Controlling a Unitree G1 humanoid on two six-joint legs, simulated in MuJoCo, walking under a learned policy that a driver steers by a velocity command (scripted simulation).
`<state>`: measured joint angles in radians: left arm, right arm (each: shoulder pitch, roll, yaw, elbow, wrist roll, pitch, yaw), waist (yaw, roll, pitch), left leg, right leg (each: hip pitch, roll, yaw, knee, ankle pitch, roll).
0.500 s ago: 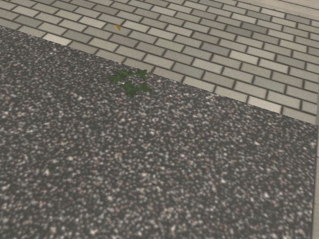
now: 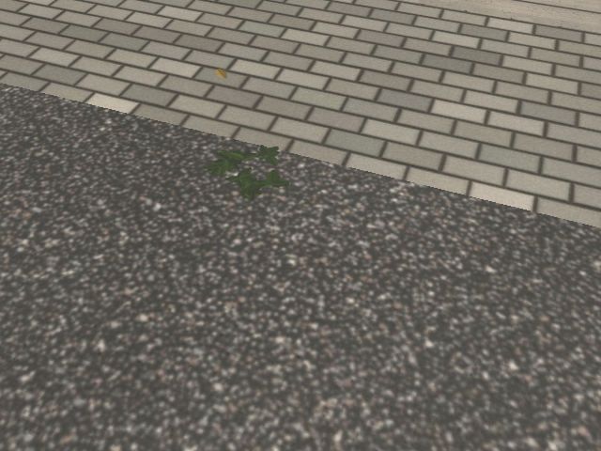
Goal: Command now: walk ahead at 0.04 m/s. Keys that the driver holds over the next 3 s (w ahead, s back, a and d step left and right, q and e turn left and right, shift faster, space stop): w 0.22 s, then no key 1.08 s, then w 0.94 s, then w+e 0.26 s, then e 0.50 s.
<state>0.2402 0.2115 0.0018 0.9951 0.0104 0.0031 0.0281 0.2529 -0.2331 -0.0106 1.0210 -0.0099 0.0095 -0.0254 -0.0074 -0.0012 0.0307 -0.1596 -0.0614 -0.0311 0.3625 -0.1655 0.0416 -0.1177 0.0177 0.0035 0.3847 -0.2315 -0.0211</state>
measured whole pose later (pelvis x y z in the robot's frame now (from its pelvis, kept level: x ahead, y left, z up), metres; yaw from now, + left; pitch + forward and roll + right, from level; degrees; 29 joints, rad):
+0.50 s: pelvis +0.09 +0.04 +0.00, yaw -1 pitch +0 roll -1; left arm 0.23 0.20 0.03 1.05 0.02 -0.01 0.01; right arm 0.37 -0.15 0.01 1.08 -0.02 -0.06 -0.03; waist 0.00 -0.03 0.04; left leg -0.09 -0.05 0.04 0.33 -0.24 0.08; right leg -0.40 -0.01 -0.03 0.87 -0.36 -0.03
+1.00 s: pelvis +0.15 +0.03 -0.01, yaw +0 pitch -2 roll -1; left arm 0.24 0.14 0.00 1.14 0.00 0.00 0.05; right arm 0.32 -0.15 0.01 1.16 -0.01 -0.01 -0.06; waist 0.00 0.01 0.05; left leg 0.02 -0.03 0.02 0.37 -0.35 0.05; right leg -0.20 0.04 -0.06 0.45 -0.22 -0.05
